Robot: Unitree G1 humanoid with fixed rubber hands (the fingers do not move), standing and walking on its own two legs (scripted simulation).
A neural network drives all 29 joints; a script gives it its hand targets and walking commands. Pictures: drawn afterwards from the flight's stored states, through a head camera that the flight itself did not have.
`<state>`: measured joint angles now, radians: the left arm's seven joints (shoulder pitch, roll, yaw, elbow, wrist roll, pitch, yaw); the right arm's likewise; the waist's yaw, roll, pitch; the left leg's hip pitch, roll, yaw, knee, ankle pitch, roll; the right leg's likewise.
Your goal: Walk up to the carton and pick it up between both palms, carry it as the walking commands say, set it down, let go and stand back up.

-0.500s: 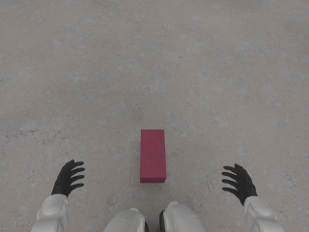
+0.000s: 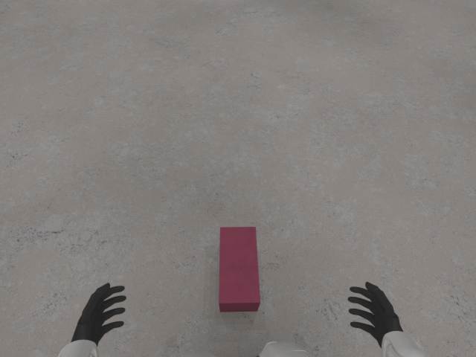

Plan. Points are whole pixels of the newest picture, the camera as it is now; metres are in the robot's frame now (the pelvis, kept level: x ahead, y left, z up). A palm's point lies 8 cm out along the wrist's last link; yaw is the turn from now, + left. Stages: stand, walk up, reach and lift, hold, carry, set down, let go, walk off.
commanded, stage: let go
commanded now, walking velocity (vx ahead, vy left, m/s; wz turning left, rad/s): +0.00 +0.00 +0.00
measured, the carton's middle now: (238, 268) +0.47 -0.01 -0.68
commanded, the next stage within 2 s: stand in 0.12 s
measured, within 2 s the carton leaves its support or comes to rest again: neither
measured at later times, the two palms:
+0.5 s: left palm (93, 336) +0.16 +0.24 -0.07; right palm (401, 356) +0.12 -0.27 -0.10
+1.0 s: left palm (97, 349) +0.14 +0.24 -0.08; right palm out of the picture +0.08 -0.28 -0.10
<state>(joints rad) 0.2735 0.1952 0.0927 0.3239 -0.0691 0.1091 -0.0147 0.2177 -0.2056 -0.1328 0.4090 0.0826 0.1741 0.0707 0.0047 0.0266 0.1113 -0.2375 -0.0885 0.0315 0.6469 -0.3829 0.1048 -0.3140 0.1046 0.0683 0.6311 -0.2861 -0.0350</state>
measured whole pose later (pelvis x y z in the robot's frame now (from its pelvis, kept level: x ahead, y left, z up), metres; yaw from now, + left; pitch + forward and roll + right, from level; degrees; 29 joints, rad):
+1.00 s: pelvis +0.01 -0.01 +0.00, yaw +0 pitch +0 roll +0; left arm 0.29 0.20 0.08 0.65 -0.02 -0.01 0.01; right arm 0.30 -0.21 -0.13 0.91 0.06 -0.06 -0.02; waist 0.00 -0.02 -0.15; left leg -0.22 -0.09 0.03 0.61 -0.38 0.09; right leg -0.32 0.11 0.07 0.63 -0.30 -0.05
